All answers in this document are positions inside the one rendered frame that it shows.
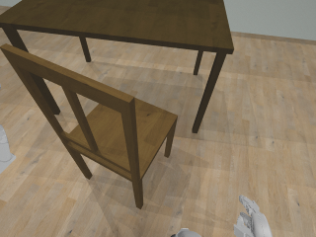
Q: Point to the right robot hand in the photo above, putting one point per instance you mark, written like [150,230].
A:
[257,224]

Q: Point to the left robot hand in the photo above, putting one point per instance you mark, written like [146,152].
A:
[6,158]

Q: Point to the right robot shin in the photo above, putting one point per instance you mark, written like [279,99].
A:
[183,229]

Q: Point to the chair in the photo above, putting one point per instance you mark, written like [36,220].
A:
[123,133]

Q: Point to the table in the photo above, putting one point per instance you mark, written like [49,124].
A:
[187,24]

